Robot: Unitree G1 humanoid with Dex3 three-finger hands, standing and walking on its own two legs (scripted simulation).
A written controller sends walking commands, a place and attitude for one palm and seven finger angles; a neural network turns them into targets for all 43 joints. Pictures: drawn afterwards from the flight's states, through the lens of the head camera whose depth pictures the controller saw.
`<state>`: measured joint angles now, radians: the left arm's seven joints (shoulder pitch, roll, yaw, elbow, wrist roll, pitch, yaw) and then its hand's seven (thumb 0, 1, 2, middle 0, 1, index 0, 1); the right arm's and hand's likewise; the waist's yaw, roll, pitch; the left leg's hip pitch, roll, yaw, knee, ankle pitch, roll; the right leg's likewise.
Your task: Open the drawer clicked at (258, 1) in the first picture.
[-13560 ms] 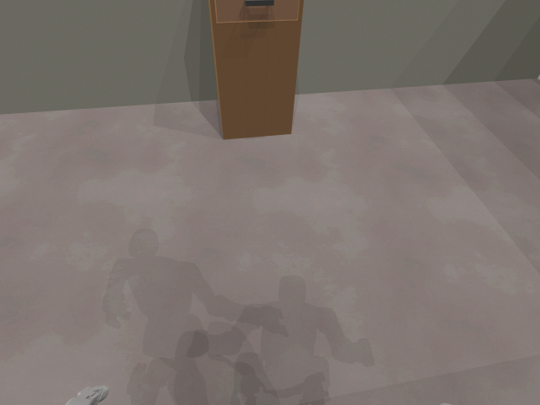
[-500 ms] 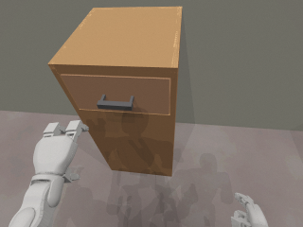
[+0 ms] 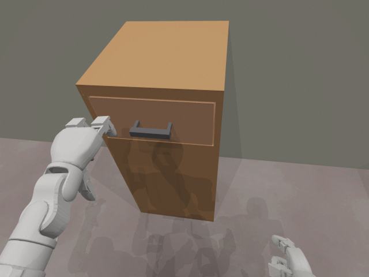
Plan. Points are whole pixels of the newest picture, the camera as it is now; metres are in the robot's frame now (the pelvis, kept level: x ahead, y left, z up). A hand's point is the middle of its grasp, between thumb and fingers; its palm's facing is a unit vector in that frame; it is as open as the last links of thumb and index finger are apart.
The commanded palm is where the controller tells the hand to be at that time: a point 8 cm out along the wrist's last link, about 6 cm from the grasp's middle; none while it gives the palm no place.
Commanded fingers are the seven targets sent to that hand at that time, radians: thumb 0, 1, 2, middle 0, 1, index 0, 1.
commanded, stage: raise the hand with hooked fingers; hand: left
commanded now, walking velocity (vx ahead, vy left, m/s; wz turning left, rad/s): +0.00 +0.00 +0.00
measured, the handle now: (151, 128) +0.52 +0.18 -0.01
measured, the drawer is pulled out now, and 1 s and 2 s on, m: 0.00 0.00 0.00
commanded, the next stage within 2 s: move the hooked fingers above the handle in 0.28 s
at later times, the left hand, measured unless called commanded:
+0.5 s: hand (92, 169) +0.30 +0.24 +0.08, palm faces +0.01 -0.06 -1.00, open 13.9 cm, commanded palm +0.28 +0.24 +0.15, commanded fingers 0.00 -0.50 0.30 -0.30 -1.20 -0.30 -1.20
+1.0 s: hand (115, 155) +0.36 +0.22 +0.06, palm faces -0.05 -0.06 -1.00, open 13.9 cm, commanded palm +0.34 +0.23 +0.13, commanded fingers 0.00 -0.50 0.30 -0.30 -1.20 -0.30 -1.20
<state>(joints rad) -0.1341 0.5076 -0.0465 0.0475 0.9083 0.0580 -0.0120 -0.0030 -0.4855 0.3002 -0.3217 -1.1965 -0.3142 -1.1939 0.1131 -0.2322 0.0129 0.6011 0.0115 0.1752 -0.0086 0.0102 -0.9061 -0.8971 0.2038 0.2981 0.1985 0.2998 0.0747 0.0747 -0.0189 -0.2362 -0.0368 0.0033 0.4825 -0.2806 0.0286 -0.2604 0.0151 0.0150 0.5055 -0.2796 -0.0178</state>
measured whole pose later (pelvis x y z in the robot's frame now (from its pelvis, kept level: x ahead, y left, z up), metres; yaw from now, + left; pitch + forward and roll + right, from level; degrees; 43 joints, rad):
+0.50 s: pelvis -0.02 +0.00 +0.00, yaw +0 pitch +2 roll +0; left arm -0.15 0.49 -0.08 0.11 0.93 0.02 0.04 0.00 -0.49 0.30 -0.32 -1.20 -0.31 -1.20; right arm 0.13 -0.24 0.00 0.62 0.02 0.15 -0.01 0.01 -0.91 -0.90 0.20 0.30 0.20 0.30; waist 0.08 0.07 -0.01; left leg -0.26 -0.05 0.00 0.48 -0.25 0.03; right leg -0.29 0.01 0.01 0.51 -0.26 -0.01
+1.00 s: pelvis +0.00 -0.01 +0.00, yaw +0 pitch +6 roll +1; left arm -0.31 0.48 -0.09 0.33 0.95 -0.08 0.06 0.00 -0.49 0.30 -0.32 -1.20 -0.32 -1.20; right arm 0.19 -0.26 -0.04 0.65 0.02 0.14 -0.04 0.01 -0.91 -0.90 0.20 0.30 0.20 0.30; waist 0.04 0.05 -0.04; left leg -0.34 -0.03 0.00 0.53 -0.29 0.02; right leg -0.37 0.03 0.01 0.56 -0.29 -0.03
